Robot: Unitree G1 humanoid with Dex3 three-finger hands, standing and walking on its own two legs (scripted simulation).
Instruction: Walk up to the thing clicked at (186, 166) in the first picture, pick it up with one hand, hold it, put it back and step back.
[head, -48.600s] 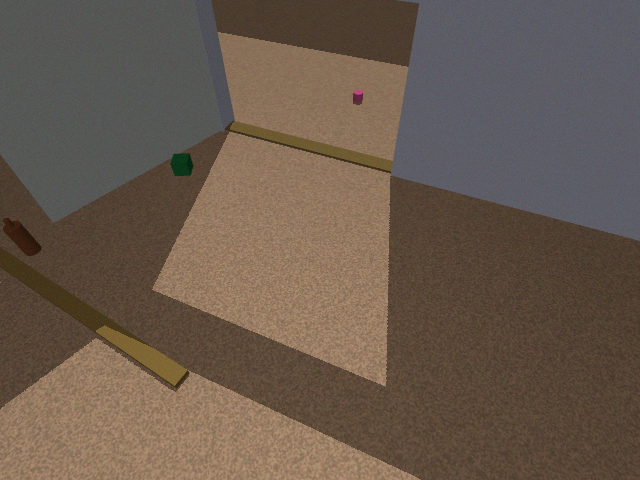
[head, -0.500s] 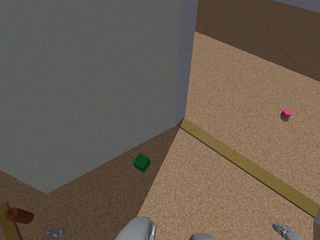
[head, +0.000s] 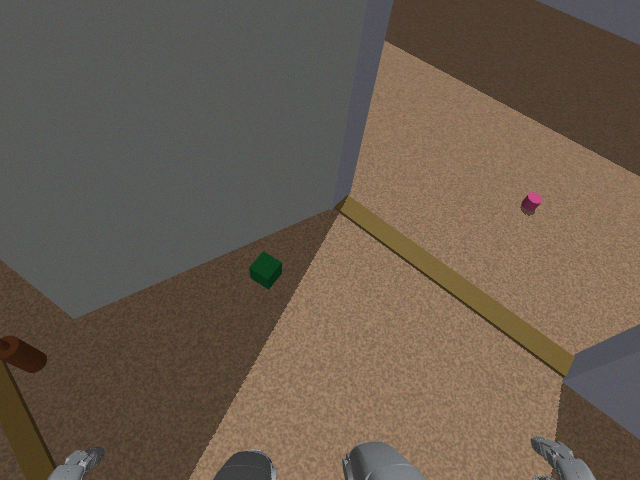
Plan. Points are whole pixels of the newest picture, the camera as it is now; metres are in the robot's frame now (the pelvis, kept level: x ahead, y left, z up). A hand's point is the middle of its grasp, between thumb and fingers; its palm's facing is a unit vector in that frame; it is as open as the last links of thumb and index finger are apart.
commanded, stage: step back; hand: left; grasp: from above
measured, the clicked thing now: (266, 270) +0.74 +0.17 -0.73
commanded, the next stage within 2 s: stand in 1.82 s
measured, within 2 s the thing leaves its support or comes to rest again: neither
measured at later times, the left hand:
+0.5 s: hand out of the picture -0.05 +0.22 -0.14, palm faces +0.03 -0.90 -0.44, open 7.3 cm
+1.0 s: hand out of the picture -0.30 +0.18 -0.15, palm faces +0.02 -0.91 -0.41, open 7.3 cm
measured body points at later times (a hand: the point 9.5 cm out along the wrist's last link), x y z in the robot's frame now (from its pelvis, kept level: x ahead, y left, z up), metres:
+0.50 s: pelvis -0.17 -0.06 -0.01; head -0.10 -0.06 +0.43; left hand -0.05 +0.26 -0.11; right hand -0.09 -0.37 -0.14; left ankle -0.21 +0.06 -0.71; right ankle -0.10 -0.16 -0.73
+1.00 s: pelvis -0.31 -0.09 -0.01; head -0.31 -0.10 +0.44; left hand -0.30 +0.23 -0.13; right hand -0.19 -0.41 -0.12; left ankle -0.24 +0.05 -0.71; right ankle -0.34 -0.22 -0.73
